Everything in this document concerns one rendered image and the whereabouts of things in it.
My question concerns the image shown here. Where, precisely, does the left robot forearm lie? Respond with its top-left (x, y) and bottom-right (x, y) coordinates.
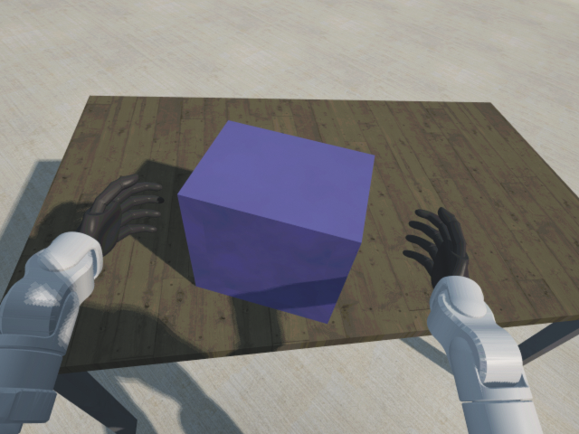
top-left (0, 231), bottom-right (103, 434)

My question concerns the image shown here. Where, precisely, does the table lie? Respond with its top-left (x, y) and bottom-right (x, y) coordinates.
top-left (0, 96), bottom-right (579, 434)

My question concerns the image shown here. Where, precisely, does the robot right hand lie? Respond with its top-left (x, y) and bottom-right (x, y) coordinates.
top-left (403, 207), bottom-right (470, 289)

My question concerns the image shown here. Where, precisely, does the robot left hand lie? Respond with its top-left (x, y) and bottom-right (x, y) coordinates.
top-left (76, 174), bottom-right (164, 257)

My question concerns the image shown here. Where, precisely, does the carton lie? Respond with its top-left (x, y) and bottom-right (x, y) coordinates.
top-left (177, 120), bottom-right (375, 324)

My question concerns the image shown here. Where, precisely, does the right robot forearm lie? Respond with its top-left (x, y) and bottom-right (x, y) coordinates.
top-left (427, 276), bottom-right (543, 434)

